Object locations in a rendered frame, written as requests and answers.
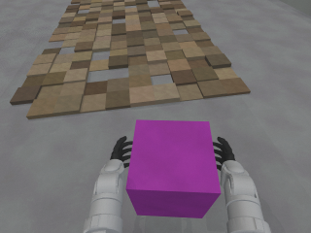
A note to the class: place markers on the robot left hand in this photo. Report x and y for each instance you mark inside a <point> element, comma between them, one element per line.
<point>118,151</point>

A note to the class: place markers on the robot right forearm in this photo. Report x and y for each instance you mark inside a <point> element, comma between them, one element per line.
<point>241,200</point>

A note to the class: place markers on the robot right hand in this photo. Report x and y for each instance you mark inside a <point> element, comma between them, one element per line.
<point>225,152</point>

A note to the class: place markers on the carton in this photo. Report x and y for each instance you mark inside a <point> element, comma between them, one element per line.
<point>172,169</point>

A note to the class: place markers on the robot left forearm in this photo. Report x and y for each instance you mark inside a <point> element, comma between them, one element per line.
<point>106,201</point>

